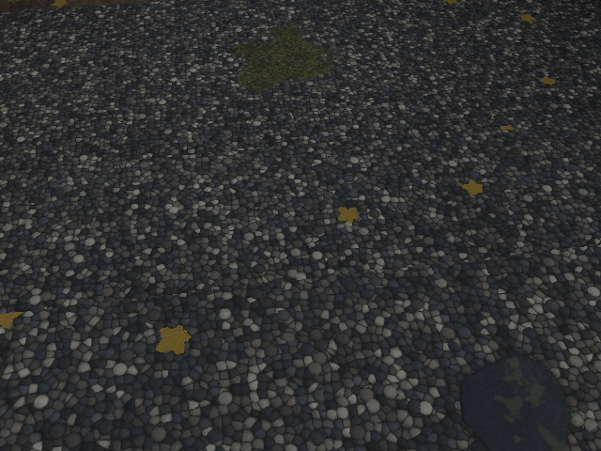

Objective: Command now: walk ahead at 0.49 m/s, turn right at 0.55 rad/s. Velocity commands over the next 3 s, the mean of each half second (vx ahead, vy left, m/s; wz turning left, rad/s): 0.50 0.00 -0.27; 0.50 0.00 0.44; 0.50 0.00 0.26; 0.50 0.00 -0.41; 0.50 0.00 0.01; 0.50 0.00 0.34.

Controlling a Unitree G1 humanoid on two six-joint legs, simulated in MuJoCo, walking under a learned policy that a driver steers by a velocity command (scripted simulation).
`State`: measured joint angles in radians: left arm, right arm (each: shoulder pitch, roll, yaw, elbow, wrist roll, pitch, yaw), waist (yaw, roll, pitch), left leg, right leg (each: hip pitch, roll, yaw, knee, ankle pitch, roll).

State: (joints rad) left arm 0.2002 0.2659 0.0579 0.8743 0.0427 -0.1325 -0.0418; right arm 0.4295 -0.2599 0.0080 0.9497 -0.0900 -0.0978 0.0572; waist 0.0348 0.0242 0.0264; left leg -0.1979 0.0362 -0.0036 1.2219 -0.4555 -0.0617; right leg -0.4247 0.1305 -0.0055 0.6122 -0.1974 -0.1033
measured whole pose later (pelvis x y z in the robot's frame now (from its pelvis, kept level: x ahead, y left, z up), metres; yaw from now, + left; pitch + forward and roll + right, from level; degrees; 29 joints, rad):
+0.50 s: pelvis +0.33 +0.09 -0.15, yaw -8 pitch +0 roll +0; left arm 0.50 0.26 -0.01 0.93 0.08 -0.08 -0.09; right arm 0.27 -0.29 -0.01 0.84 -0.08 -0.07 0.09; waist 0.05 -0.01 0.02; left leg -0.40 -0.03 0.05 0.65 -0.25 0.07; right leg -0.51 0.09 0.16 1.93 -0.69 0.04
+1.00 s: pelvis +0.62 +0.09 -0.13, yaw +9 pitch +1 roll -1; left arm 0.01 0.21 -0.01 0.76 0.03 -0.11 -0.01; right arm 0.44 -0.22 -0.05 0.98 -0.08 -0.09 0.08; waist -0.06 0.00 -0.01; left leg -0.33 -0.08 -0.08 1.10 -0.40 0.06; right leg -0.34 0.02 -0.07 0.44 -0.13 -0.06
